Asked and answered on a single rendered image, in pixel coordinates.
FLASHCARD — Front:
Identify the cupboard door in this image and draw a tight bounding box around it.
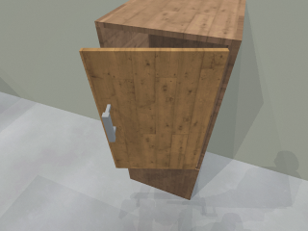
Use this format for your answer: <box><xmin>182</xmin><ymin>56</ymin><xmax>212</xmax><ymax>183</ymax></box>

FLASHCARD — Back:
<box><xmin>79</xmin><ymin>48</ymin><xmax>230</xmax><ymax>169</ymax></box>

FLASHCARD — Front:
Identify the handle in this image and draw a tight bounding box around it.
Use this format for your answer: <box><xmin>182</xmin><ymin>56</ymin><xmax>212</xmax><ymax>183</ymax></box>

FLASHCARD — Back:
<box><xmin>101</xmin><ymin>104</ymin><xmax>116</xmax><ymax>142</ymax></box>

